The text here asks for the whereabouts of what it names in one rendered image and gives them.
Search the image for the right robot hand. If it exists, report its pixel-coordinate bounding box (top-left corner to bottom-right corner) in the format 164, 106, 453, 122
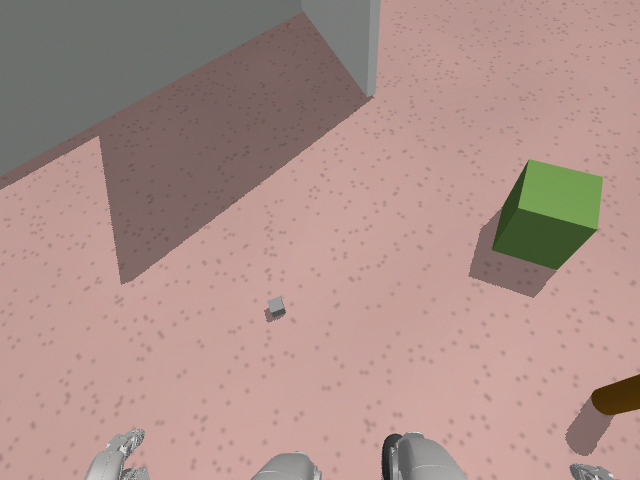
570, 464, 620, 480

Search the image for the left robot hand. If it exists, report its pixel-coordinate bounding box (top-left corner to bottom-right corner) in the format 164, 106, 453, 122
84, 429, 150, 480

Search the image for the right robot foot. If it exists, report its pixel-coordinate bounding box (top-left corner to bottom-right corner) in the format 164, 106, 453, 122
382, 434, 402, 480

